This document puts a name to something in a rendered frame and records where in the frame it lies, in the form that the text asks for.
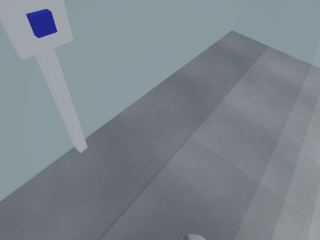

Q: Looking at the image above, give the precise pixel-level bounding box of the button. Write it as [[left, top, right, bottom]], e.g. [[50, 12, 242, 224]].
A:
[[26, 9, 58, 38]]

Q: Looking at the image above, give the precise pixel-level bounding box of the panel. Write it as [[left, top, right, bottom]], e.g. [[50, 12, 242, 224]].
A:
[[0, 0, 88, 153]]

